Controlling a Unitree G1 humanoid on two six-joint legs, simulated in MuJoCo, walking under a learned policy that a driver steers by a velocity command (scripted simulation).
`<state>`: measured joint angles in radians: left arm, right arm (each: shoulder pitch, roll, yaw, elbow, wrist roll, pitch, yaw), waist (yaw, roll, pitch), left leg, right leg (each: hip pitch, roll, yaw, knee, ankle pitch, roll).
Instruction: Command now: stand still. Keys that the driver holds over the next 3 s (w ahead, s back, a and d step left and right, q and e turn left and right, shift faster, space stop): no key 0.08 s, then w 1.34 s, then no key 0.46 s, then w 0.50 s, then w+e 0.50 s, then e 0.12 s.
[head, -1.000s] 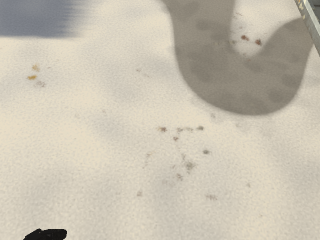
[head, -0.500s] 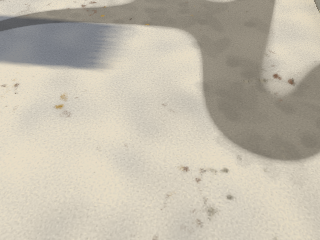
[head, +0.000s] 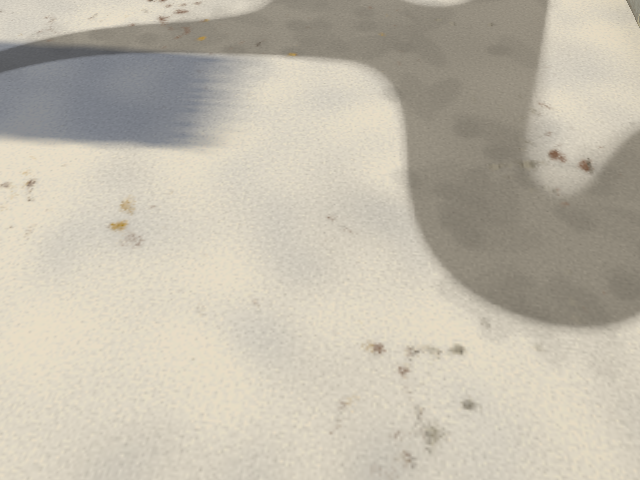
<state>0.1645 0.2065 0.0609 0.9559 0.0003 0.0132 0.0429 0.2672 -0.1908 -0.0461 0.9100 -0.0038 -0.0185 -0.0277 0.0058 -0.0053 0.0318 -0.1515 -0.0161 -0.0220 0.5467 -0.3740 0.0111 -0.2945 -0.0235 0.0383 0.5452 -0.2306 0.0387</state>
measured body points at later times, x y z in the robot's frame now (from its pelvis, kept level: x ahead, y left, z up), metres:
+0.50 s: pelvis +0.10 -0.05 +0.01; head +0.10 -0.07 +0.46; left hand +0.09 +0.20 -0.13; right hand +0.17 -0.32 -0.13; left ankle +0.07 +0.10 -0.64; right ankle +0.06 -0.13 -0.73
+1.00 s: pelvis +0.37 +0.01 +0.00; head +0.40 +0.01 +0.45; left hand +0.40 +0.27 -0.14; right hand +0.48 -0.25 -0.12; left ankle +0.43 +0.09 -0.73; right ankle +0.26 -0.13 -0.63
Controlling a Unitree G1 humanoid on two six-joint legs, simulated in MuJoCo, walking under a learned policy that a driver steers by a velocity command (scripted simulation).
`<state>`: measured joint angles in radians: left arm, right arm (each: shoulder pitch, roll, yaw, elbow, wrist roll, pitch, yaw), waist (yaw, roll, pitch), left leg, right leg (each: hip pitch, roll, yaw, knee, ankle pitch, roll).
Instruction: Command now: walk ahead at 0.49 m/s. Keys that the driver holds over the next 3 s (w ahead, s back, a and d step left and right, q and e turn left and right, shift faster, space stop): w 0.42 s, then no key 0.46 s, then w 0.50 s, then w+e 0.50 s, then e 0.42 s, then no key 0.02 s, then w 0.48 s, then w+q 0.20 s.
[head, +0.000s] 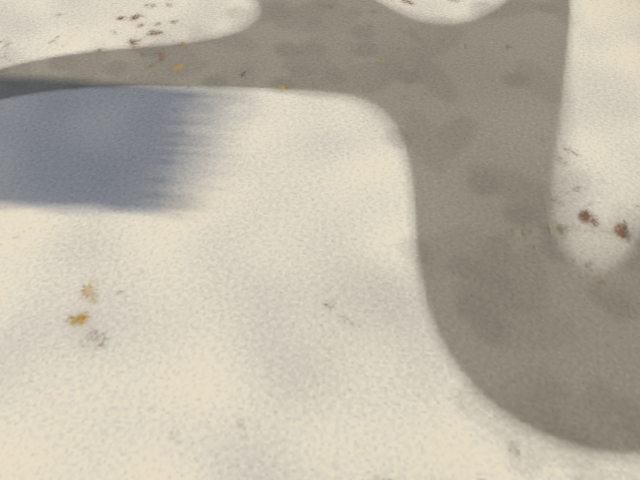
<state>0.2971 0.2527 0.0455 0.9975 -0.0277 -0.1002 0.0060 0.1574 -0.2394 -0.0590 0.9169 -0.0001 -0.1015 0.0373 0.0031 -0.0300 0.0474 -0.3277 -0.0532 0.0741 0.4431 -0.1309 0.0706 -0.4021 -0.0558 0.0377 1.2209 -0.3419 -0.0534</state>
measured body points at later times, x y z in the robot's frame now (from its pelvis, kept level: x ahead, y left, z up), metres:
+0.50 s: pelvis +0.29 -0.06 +0.00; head +0.32 -0.08 +0.44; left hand +0.44 +0.19 -0.11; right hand +0.30 -0.33 -0.15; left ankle +0.15 +0.08 -0.64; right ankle +0.37 -0.15 -0.73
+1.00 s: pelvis +0.44 -0.05 +0.00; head +0.45 -0.04 +0.45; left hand +0.50 +0.21 -0.15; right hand +0.55 -0.31 -0.13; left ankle +0.49 +0.07 -0.73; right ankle +0.37 -0.15 -0.73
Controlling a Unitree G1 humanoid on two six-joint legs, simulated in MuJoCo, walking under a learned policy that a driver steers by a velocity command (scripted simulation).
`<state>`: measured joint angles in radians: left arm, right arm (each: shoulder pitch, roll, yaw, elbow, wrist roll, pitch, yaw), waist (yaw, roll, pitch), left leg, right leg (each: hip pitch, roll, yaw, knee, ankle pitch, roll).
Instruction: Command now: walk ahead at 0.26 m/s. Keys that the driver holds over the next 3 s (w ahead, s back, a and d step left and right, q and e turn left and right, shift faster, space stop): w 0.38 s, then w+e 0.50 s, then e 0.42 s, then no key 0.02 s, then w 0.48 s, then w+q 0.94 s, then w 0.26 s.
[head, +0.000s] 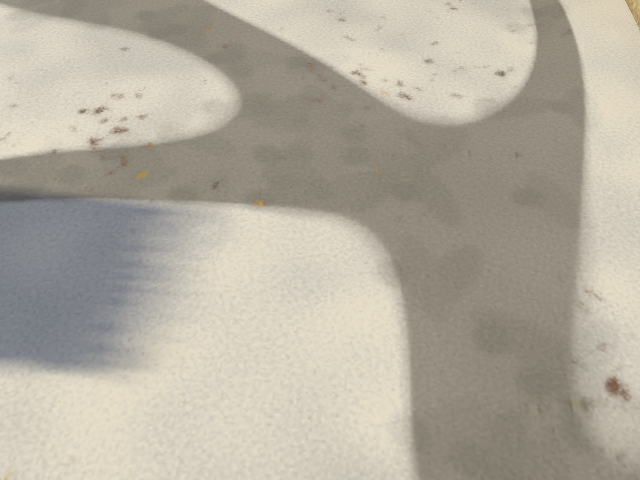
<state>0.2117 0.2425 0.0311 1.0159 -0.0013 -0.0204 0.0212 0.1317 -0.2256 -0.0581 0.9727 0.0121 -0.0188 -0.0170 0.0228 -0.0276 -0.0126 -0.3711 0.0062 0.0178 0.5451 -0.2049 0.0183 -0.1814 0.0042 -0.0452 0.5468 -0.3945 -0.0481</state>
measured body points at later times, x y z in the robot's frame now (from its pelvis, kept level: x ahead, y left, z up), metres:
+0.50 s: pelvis +0.18 +0.06 -0.01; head +0.21 +0.06 +0.44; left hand +0.12 +0.31 -0.16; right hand +0.37 -0.20 -0.11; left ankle +0.27 +0.15 -0.73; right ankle -0.02 -0.09 -0.65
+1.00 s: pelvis +0.41 +0.01 -0.01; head +0.44 -0.01 +0.44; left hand +0.65 +0.19 -0.11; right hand +0.34 -0.26 -0.15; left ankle +0.27 +0.15 -0.73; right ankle +0.52 -0.13 -0.72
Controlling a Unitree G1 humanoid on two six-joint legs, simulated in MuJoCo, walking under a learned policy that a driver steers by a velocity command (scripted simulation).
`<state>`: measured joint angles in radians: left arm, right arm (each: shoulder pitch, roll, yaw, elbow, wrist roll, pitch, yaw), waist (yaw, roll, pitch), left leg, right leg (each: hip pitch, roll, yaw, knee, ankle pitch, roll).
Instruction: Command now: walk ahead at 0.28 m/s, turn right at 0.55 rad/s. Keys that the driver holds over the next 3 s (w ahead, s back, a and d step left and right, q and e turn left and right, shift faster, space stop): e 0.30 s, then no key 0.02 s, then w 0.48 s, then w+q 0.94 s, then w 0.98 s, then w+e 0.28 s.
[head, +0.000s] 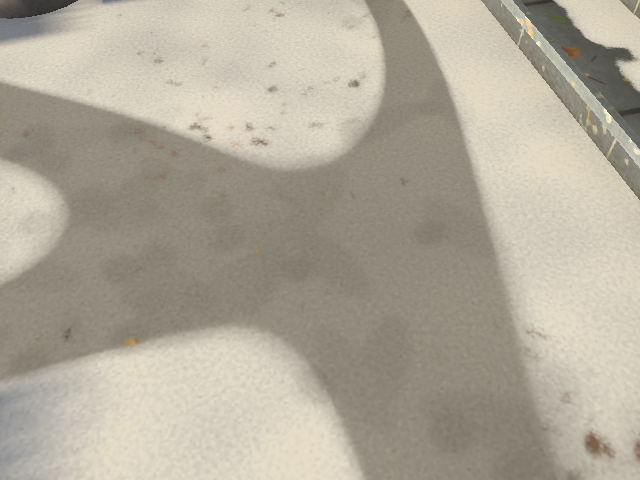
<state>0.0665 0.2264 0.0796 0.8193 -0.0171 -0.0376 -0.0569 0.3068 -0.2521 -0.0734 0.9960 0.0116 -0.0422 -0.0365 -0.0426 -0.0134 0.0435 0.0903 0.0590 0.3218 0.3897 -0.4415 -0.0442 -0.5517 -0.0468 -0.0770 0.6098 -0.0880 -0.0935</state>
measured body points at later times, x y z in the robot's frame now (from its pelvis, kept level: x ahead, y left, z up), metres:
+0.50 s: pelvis +0.16 -0.01 +0.02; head +0.18 -0.02 +0.47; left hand +0.36 +0.23 -0.08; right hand +0.24 -0.31 -0.10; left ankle +0.25 +0.12 -0.71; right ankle +0.14 -0.09 -0.72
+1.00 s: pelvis +0.36 -0.08 +0.00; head +0.39 -0.10 +0.45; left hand +0.65 +0.08 -0.06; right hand +0.25 -0.35 -0.13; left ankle +0.25 +0.11 -0.70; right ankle +0.41 -0.21 -0.72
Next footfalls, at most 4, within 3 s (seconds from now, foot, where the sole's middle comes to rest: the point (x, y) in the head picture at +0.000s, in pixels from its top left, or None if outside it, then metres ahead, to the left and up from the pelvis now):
0.02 right None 0.18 -0.10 -0.76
0.54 left None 0.28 0.11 -0.76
0.96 right None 0.44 -0.23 -0.76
1.48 left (325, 340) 0.77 0.00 -0.76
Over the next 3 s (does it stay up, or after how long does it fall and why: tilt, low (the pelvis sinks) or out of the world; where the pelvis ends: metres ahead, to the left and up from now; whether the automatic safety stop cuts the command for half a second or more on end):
stays up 1.44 0.09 0.00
